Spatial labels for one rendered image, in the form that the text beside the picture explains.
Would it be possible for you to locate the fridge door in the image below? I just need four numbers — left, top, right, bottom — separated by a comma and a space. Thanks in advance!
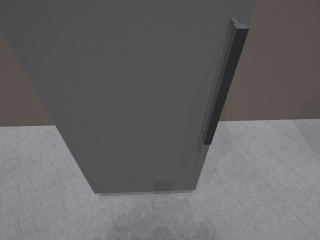
0, 0, 257, 194

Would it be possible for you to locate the handle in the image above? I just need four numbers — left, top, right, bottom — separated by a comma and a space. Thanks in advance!
202, 18, 249, 145

